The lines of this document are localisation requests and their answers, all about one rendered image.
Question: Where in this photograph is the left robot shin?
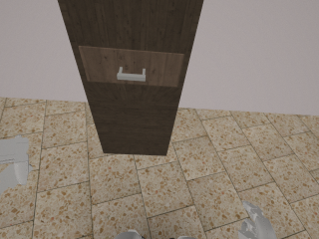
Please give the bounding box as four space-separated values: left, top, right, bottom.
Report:
128 229 140 235

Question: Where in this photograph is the robot right hand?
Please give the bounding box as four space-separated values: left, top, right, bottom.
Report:
238 200 277 239

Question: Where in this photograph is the cabinet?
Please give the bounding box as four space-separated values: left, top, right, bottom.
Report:
58 0 204 156

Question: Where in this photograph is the robot left hand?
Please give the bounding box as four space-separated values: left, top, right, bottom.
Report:
0 134 33 195

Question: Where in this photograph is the handle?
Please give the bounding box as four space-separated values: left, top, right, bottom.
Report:
117 67 146 82

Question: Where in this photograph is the drawer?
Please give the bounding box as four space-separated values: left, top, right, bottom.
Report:
79 46 184 87

